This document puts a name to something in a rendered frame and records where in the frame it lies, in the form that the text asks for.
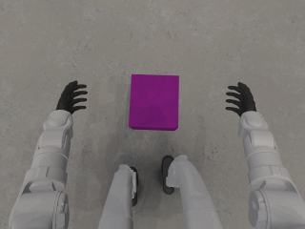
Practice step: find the left robot forearm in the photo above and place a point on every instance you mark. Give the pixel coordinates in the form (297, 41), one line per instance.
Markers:
(49, 163)

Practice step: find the robot right upper arm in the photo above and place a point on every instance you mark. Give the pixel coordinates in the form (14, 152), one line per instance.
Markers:
(276, 209)

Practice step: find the right robot forearm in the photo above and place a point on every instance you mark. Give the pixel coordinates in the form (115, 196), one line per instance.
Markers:
(266, 169)

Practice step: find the right robot shin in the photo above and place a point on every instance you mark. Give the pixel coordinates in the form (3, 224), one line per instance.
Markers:
(168, 178)

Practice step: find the right robot hand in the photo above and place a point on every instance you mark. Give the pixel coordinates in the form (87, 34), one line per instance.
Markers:
(246, 100)

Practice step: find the robot left upper arm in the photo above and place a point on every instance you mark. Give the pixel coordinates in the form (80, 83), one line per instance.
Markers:
(42, 210)

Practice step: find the robot left foot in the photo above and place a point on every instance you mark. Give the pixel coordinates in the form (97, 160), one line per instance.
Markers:
(134, 200)

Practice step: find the carton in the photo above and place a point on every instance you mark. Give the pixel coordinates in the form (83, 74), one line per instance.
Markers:
(154, 102)

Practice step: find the left robot hand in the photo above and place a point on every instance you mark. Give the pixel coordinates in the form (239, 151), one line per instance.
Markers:
(67, 99)

